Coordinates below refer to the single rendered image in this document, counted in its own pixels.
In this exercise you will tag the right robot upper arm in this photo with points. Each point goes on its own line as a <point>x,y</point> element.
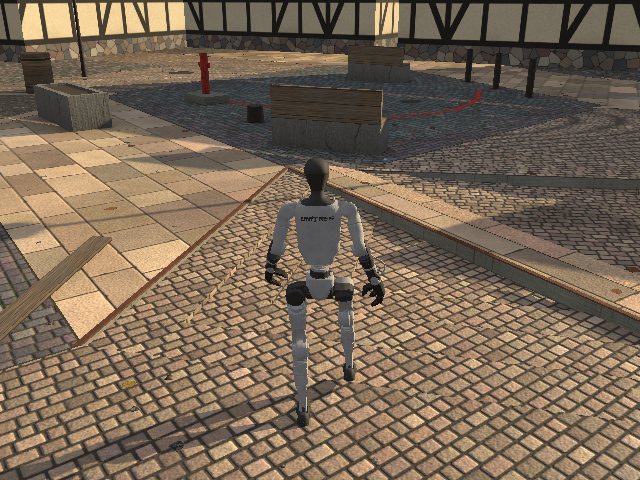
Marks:
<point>350,211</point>

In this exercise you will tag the robot left hand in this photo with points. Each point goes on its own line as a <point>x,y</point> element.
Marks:
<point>271,280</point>

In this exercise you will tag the left robot upper arm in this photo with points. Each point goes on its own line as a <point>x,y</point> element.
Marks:
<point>286,212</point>

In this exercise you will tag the robot right hand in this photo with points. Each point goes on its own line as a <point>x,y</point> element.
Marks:
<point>377,290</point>

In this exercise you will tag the robot left thigh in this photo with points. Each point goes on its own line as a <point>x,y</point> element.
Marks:
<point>296,305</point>

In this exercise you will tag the robot right shin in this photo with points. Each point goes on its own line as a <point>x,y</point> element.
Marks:
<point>348,340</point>

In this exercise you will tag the left robot forearm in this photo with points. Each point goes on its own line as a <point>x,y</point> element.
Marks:
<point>272,260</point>

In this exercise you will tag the right robot forearm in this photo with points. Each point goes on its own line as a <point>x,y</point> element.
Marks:
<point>369,267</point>

